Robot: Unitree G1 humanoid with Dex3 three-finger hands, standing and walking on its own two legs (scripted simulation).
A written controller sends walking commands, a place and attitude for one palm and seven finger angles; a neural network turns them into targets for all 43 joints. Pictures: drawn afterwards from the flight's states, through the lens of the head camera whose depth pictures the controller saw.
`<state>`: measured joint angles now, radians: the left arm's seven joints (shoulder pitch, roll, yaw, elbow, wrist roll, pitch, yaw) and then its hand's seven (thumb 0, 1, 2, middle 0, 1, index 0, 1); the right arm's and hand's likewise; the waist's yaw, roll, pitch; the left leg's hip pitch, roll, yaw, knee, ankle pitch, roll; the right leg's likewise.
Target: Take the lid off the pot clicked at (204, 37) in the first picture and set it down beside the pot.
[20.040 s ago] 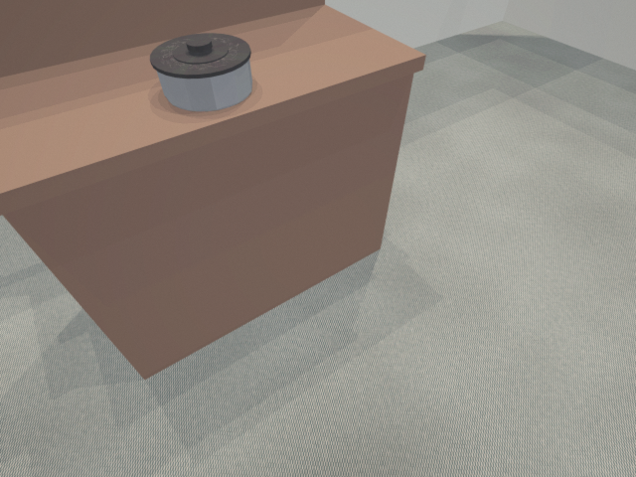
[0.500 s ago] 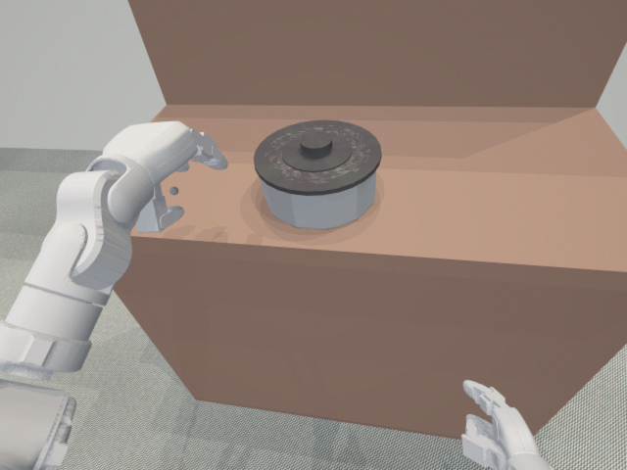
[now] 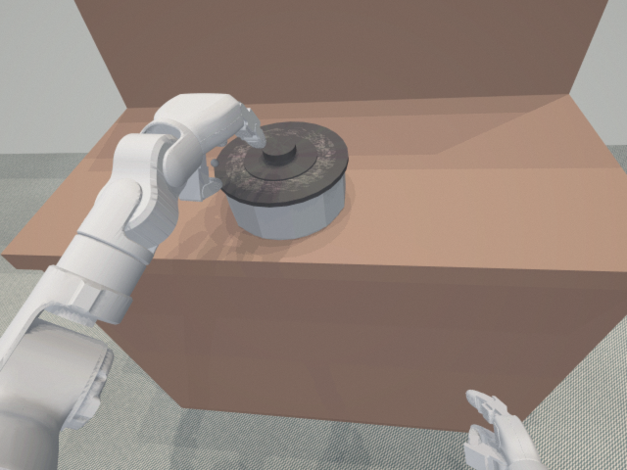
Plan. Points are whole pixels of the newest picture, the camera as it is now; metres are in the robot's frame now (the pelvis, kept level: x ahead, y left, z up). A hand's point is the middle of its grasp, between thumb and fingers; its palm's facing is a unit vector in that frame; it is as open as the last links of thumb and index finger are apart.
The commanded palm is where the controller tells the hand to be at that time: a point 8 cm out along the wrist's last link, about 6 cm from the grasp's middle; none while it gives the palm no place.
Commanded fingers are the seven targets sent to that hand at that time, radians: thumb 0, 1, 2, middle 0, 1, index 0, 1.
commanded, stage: move the open hand above the knob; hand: left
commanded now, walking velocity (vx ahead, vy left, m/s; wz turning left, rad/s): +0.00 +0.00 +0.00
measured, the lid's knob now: (279, 148) +0.53 +0.09 +0.15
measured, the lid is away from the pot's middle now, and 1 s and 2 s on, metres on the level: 0.00 0.00 0.00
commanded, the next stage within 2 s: lower the open fingers around the knob in 1.36 s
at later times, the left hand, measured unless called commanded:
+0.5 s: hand (247, 145) +0.47 +0.12 +0.20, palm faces -0.26 -0.04 -0.97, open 10.2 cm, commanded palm +0.46 +0.12 +0.28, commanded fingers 0.00 -0.40 1.65 -0.85 -0.08 -0.85 -0.08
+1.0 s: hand (276, 115) +0.51 +0.08 +0.21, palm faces -0.22 -0.06 -0.97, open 10.2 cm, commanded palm +0.48 +0.10 +0.28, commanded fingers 0.00 -0.40 1.65 -0.85 -0.08 -0.85 -0.08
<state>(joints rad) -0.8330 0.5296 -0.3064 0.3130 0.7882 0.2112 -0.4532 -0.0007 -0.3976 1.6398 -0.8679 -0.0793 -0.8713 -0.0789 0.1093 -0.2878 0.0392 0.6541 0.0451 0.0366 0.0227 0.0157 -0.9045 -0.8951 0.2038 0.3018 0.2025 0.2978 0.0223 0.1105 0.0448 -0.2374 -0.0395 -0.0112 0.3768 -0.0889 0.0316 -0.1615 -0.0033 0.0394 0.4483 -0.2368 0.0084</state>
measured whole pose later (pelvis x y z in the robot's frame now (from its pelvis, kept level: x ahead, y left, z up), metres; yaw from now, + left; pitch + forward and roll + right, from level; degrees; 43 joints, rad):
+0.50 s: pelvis +0.04 +0.00 +0.00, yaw +0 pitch +1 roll +0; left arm -0.97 0.43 -0.34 0.50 0.83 0.35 -0.51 0.00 -0.40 1.64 -0.86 -0.08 -0.86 -0.08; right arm 0.14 -0.31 0.02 0.65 0.05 0.12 0.07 0.01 -0.91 -0.90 0.20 0.30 0.20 0.30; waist -0.01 0.10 0.00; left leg -0.27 -0.04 -0.01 0.39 -0.14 0.03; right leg -0.19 -0.01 0.04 0.44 -0.27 0.00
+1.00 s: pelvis +0.05 +0.01 +0.00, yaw -1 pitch +3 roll +1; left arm -1.13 0.36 -0.32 0.69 0.84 0.31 -0.45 0.00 -0.40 1.64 -0.86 -0.08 -0.86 -0.08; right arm 0.21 -0.28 0.01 0.68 0.03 0.10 0.06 0.01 -0.91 -0.90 0.20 0.30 0.20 0.30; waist -0.03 0.09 -0.02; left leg -0.28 -0.05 0.02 0.37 -0.14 0.05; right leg -0.21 -0.02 0.07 0.43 -0.28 0.02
